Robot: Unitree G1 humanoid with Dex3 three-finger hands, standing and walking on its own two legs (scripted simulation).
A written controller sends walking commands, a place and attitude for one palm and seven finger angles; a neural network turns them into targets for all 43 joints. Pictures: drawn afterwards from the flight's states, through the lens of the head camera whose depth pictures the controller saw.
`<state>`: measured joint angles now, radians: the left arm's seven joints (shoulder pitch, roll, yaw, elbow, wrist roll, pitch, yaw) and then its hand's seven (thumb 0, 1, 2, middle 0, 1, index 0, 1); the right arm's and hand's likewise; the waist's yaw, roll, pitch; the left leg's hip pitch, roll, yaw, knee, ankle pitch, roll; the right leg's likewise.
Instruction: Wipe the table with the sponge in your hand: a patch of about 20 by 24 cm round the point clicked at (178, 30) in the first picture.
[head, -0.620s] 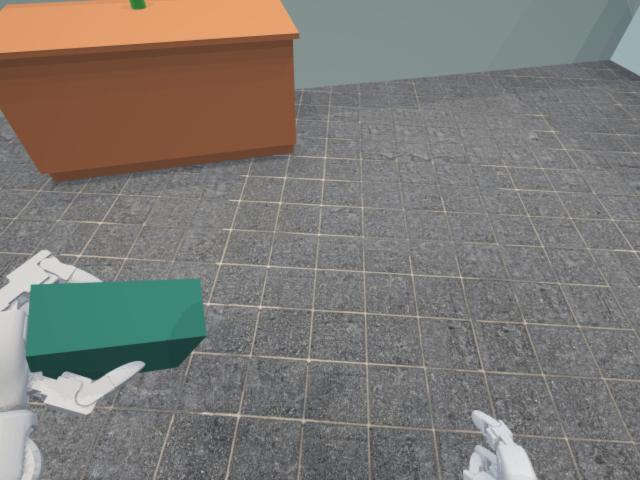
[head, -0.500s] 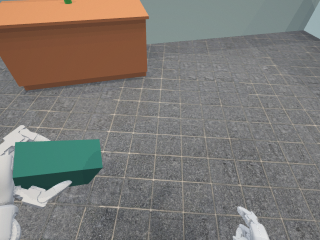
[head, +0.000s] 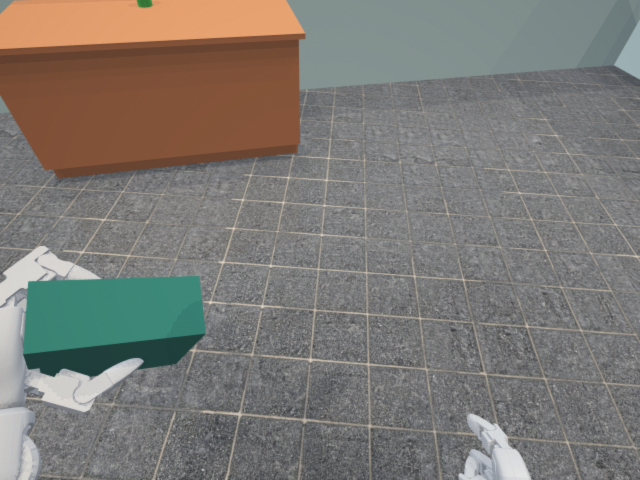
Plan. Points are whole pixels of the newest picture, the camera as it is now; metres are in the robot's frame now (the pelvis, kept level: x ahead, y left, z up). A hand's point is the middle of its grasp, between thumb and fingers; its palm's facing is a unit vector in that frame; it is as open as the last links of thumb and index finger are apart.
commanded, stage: walk to a spot facing it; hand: left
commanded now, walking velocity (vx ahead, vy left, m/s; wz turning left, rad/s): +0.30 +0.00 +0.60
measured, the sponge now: (142, 328) +0.23 +0.20 +0.14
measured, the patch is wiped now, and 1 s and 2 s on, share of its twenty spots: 0.00 0.00 0.00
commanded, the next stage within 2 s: none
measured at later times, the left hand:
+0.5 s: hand (30, 313) +0.22 +0.29 +0.17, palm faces +0.54 -0.72 -0.44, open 10.0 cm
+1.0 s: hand (53, 233) +0.32 +0.32 +0.17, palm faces +0.69 -0.54 -0.48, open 10.0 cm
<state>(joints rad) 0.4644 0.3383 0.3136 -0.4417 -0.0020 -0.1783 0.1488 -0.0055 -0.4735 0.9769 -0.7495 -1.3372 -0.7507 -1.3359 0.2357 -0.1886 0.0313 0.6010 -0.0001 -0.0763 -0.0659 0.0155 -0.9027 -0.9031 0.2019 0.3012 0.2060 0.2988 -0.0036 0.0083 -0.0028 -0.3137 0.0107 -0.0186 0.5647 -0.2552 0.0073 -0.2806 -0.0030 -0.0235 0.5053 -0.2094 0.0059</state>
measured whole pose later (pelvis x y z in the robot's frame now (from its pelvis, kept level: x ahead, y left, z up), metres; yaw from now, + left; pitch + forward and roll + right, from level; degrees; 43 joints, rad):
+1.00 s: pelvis +0.22 +0.02 -0.02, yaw +23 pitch +0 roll +3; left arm 0.52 0.37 0.39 -0.59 -0.01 -0.21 0.17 -0.01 -0.47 0.98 -0.75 -1.34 -0.75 -1.34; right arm 0.19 -0.25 -0.04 0.55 0.01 -0.05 -0.07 0.02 -0.91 -0.90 0.20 0.30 0.20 0.30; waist 0.03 -0.03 0.09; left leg -0.38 0.02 0.26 0.53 -0.13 0.06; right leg -0.10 -0.15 -0.23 0.76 -0.51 0.01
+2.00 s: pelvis +0.51 +0.08 +0.00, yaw +34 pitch +0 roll +0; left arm 0.45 0.37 0.37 -0.57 -0.02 -0.19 0.15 -0.01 -0.48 0.98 -0.75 -1.34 -0.75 -1.34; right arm 0.19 -0.10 0.03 0.59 0.01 -0.09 -0.03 0.01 -0.90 -0.90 0.20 0.30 0.20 0.30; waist 0.00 -0.01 0.07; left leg -0.27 0.08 0.15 0.53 -0.26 0.01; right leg -0.53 -0.12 -0.09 1.03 -0.40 0.03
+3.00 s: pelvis +0.78 +0.17 -0.01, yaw +46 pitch -1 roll +1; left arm 0.41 0.36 0.36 -0.46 -0.01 -0.19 0.14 -0.01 -0.48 0.99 -0.75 -1.35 -0.75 -1.35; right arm 0.19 -0.17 0.02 0.67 0.01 -0.06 -0.06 0.01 -0.90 -0.90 0.21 0.30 0.21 0.30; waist 0.04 0.08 0.06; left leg -0.38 0.09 0.03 1.01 -0.47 -0.01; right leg -0.35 -0.10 -0.21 0.67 -0.28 -0.05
